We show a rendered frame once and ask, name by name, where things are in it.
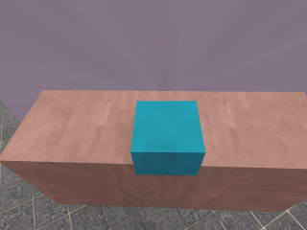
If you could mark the carton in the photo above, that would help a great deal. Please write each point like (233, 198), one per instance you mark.
(167, 138)

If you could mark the pedestal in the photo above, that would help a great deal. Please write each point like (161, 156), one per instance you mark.
(75, 147)

